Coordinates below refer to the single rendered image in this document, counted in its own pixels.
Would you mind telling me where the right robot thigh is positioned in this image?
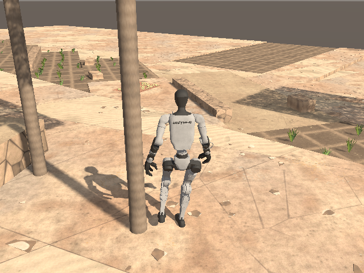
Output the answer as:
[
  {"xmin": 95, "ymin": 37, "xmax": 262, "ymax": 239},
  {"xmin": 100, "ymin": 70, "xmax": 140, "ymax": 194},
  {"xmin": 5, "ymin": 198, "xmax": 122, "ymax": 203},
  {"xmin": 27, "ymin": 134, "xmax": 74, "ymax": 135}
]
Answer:
[{"xmin": 181, "ymin": 158, "xmax": 201, "ymax": 195}]

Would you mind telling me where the robot right foot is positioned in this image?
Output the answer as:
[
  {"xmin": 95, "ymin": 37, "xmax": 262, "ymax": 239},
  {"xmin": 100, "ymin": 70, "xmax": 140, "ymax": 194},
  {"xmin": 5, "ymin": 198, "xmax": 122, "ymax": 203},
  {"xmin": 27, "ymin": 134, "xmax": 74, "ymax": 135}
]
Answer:
[{"xmin": 175, "ymin": 213, "xmax": 185, "ymax": 228}]

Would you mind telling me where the robot left forearm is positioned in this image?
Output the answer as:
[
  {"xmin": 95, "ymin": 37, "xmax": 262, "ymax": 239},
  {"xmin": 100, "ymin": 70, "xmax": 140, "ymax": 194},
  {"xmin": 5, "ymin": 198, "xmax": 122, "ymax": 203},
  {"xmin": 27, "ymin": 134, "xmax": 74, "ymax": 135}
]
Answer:
[{"xmin": 146, "ymin": 137, "xmax": 159, "ymax": 163}]

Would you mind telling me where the robot right forearm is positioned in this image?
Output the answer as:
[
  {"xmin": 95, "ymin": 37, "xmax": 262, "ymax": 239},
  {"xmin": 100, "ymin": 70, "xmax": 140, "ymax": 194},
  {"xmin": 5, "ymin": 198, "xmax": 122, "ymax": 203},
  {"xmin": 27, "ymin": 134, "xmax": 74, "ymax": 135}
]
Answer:
[{"xmin": 202, "ymin": 136, "xmax": 210, "ymax": 155}]

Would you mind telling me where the left robot hand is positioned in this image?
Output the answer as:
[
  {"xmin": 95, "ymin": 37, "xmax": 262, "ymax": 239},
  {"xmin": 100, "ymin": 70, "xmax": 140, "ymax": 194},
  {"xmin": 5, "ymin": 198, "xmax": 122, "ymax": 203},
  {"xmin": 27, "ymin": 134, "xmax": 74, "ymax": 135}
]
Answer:
[{"xmin": 144, "ymin": 161, "xmax": 157, "ymax": 176}]

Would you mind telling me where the robot right upper arm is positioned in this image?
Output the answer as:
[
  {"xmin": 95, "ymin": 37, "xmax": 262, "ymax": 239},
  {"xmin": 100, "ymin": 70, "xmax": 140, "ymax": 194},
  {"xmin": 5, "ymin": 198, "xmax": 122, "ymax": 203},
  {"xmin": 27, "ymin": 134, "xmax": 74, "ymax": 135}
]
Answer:
[{"xmin": 193, "ymin": 114, "xmax": 208, "ymax": 144}]

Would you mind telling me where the robot left upper arm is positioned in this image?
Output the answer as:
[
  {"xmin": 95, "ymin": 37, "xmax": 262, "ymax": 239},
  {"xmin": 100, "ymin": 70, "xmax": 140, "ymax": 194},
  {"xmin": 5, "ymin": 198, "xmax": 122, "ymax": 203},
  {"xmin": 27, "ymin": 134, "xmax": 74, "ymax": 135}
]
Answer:
[{"xmin": 154, "ymin": 114, "xmax": 170, "ymax": 146}]

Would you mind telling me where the right robot hand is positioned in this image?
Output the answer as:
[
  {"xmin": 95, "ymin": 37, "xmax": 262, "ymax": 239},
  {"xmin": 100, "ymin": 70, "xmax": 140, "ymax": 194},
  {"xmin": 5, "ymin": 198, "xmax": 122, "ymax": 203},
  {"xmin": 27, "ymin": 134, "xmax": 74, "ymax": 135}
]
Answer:
[{"xmin": 198, "ymin": 153, "xmax": 211, "ymax": 164}]

